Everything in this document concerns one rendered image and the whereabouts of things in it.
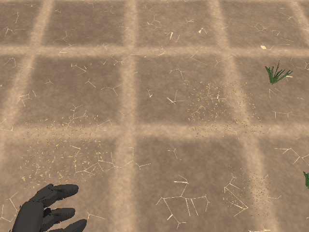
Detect left robot hand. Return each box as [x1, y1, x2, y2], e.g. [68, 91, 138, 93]
[9, 184, 87, 232]

